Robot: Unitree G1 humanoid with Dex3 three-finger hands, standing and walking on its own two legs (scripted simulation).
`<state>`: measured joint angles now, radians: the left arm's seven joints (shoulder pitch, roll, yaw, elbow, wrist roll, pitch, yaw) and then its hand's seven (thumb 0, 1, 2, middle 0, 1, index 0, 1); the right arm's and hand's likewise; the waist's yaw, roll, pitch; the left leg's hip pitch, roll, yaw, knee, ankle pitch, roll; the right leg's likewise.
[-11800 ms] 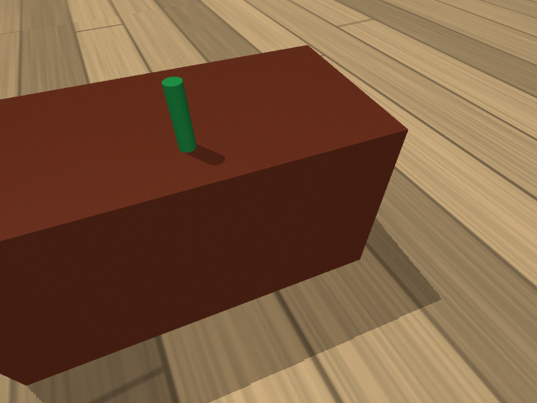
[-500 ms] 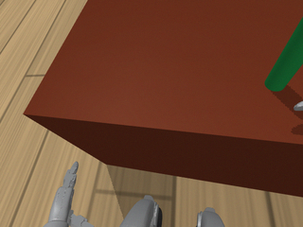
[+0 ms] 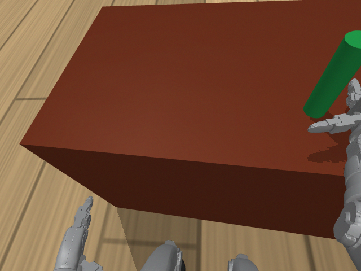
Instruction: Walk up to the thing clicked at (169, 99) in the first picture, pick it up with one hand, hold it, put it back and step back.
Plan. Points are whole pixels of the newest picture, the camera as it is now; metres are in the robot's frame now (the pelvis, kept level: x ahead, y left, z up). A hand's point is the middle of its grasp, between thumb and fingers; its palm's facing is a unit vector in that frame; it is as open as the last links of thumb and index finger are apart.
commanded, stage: rest palm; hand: right
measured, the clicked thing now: (333, 81) +0.52 -0.24 +0.10
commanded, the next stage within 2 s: close in 0.02 s
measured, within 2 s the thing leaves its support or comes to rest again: leaves its support in 1.16 s
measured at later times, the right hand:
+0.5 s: hand (325, 91) +0.51 -0.23 +0.08, palm faces +0.20 +0.98 +0.02, open 15.0 cm
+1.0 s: hand (326, 91) +0.51 -0.24 +0.07, palm faces +0.21 +0.98 +0.02, open 7.0 cm
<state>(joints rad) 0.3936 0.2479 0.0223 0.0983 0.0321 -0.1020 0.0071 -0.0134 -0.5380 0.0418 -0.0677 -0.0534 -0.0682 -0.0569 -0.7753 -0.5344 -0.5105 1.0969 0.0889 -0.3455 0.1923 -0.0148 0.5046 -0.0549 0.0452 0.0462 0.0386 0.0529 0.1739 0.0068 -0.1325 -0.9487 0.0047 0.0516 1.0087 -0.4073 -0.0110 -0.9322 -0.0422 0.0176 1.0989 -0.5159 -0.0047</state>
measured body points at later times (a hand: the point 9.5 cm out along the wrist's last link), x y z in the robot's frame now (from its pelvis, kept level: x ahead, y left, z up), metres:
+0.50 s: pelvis +0.00 +0.00 +0.00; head +0.12 -0.03 +0.43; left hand +0.15 +0.26 -0.01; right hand +0.49 -0.28 +0.08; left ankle +0.04 +0.13 -0.66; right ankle +0.00 -0.11 -0.66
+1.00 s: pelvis +0.00 +0.00 +0.00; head +0.12 -0.04 +0.43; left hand +0.15 +0.26 +0.00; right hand +0.49 -0.29 +0.08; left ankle +0.04 +0.13 -0.66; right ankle +0.00 -0.11 -0.66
